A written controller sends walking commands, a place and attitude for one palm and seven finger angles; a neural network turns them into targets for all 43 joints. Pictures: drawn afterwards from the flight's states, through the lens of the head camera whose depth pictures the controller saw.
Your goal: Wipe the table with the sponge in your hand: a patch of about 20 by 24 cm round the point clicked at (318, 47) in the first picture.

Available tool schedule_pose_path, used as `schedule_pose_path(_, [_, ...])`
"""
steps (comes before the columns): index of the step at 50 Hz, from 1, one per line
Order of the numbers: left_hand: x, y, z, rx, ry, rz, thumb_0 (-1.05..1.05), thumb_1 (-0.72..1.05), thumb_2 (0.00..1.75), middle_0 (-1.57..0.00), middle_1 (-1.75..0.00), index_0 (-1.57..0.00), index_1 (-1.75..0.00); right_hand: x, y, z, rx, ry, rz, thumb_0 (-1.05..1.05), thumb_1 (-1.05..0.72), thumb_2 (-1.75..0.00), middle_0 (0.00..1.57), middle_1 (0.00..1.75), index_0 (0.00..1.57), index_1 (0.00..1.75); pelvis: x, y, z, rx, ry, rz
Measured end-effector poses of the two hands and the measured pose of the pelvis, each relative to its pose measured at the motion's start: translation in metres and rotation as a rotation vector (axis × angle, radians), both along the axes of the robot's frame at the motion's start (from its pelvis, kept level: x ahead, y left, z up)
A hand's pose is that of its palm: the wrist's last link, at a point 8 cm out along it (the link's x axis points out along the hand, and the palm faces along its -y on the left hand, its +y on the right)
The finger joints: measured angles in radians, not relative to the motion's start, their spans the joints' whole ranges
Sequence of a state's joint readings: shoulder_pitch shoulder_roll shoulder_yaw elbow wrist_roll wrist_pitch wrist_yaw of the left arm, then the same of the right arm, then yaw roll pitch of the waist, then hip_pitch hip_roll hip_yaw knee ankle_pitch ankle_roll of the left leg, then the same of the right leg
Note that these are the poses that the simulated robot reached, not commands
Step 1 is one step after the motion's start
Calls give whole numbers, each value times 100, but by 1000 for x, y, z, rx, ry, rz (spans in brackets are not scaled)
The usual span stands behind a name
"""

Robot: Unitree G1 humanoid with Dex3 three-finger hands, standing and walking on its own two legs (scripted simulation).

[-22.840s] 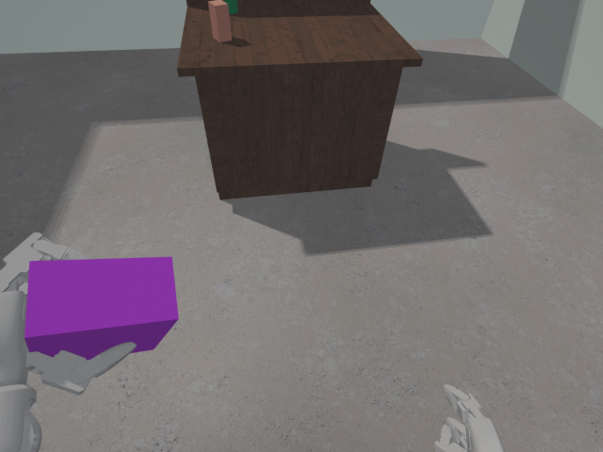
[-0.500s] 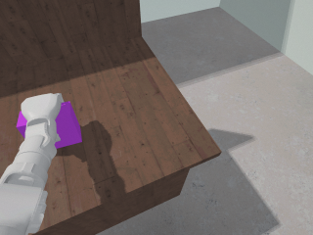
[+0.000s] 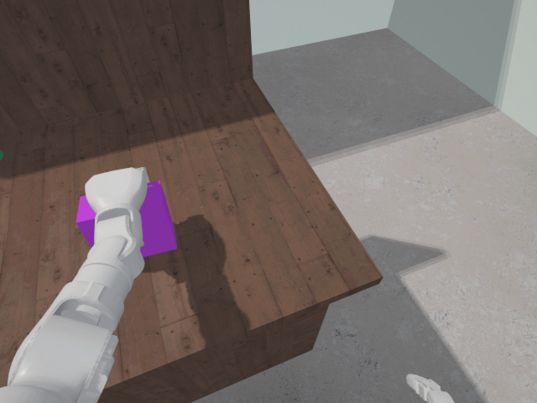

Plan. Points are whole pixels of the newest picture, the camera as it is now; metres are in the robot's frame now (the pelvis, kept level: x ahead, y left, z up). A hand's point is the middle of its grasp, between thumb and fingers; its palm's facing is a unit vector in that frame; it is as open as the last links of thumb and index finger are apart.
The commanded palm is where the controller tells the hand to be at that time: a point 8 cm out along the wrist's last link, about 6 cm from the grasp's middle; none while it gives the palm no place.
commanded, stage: wipe back along the middle lane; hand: left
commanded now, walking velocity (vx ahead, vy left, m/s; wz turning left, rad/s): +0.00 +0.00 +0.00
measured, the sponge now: (134, 231) +0.39 +0.27 -0.02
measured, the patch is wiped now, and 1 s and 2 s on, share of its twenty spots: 0.65 0.70 0.85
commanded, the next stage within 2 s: none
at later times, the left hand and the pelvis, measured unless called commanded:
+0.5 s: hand (137, 234) +0.36 +0.24 +0.03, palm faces -0.06 -0.02 -1.00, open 10.6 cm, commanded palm +0.32 +0.22 +0.05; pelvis -0.01 -0.01 +0.00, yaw -1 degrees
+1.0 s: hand (144, 251) +0.33 +0.22 +0.03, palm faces -0.02 -0.02 -1.00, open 10.6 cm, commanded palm +0.28 +0.20 +0.05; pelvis -0.01 -0.01 +0.00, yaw -1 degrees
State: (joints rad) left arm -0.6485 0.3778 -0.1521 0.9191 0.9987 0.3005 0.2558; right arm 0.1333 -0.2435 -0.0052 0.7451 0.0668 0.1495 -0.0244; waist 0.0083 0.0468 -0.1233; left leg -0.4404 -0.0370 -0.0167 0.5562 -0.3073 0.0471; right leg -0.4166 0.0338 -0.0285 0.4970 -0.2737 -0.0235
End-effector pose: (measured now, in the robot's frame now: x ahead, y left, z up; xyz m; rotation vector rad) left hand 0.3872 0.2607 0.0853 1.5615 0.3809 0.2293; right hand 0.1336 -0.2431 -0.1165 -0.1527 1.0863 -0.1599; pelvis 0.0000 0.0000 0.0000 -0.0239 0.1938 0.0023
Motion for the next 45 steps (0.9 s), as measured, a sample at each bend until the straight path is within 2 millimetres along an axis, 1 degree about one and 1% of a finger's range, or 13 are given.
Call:
schedule_pose_path(5, [-3, -5, 0, -9, -7, 0, 1, -53, 103, -68, -130, -70, -130, -7, -9, 1, -5, 10, -18, 1, -90, -90, 20, 30, 20, 30, 1, -4, 1, 2, -2, -8])
schedule_pose_path(10, [-15, -12, -1, -21, -34, -4, 1, -53, 103, -68, -130, -69, -130, -15, -17, 1, -6, 26, -33, 1, -90, -90, 20, 30, 20, 30, 1, -6, 2, 4, -16, -15])
schedule_pose_path(15, [-27, -19, -2, -14, -45, 3, 1, -53, 103, -67, -131, -69, -131, -18, -21, 2, -8, 21, -38, 1, -90, -90, 20, 30, 20, 30, -2, -7, 3, 7, -34, -17])
schedule_pose_path(22, [-38, -25, -2, -10, -37, 9, 1, -52, 103, -67, -131, -68, -131, -9, -18, 9, -4, -33, -29, 1, -90, -90, 20, 30, 20, 30, -9, -9, 3, 11, -51, -18])
schedule_pose_path(33, [-56, -35, -4, 3, -53, 0, 1, -52, 103, -66, -132, -67, -132, 9, -6, 13, 23, -99, 11, 1, -90, -90, 20, 30, 20, 30, -15, -9, 2, 15, -61, -16])
schedule_pose_path(45, [-65, -42, -5, 0, -56, 10, 1, -51, 103, -65, -133, -67, -132, 24, 2, 15, 45, -126, 37, 1, -90, -90, 20, 30, 20, 30, -11, -9, 2, 16, -65, -17])
